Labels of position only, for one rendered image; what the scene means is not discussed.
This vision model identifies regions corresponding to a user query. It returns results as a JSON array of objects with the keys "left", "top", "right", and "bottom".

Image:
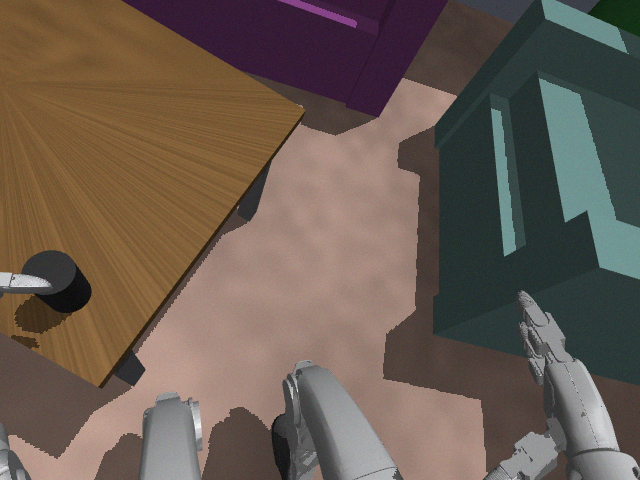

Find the right robot arm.
[{"left": 566, "top": 449, "right": 640, "bottom": 480}]

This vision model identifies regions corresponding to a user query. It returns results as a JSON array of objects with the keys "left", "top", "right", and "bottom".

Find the armchair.
[{"left": 433, "top": 0, "right": 640, "bottom": 386}]

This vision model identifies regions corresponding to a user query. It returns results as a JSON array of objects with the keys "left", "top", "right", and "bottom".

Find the can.
[{"left": 21, "top": 250, "right": 92, "bottom": 313}]

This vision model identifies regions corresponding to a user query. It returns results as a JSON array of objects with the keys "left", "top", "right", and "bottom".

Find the sofa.
[{"left": 122, "top": 0, "right": 448, "bottom": 118}]

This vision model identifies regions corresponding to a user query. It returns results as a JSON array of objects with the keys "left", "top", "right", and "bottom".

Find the right robot foot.
[{"left": 272, "top": 413, "right": 290, "bottom": 480}]

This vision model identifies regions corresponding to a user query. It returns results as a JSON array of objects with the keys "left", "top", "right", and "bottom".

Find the right robot hand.
[{"left": 483, "top": 290, "right": 620, "bottom": 480}]

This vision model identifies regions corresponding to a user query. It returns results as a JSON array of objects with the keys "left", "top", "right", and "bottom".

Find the left robot hand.
[{"left": 0, "top": 272, "right": 52, "bottom": 298}]

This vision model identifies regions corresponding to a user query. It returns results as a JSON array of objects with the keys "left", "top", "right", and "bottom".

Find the left robot arm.
[{"left": 0, "top": 423, "right": 32, "bottom": 480}]

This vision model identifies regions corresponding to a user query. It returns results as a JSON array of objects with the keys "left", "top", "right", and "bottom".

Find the coffee table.
[{"left": 0, "top": 0, "right": 306, "bottom": 389}]

